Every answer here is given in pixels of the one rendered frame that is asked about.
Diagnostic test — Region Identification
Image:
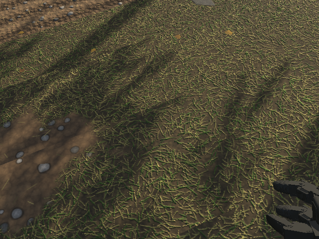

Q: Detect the right robot hand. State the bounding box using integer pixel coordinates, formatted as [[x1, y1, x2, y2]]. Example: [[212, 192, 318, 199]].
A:
[[266, 179, 319, 239]]

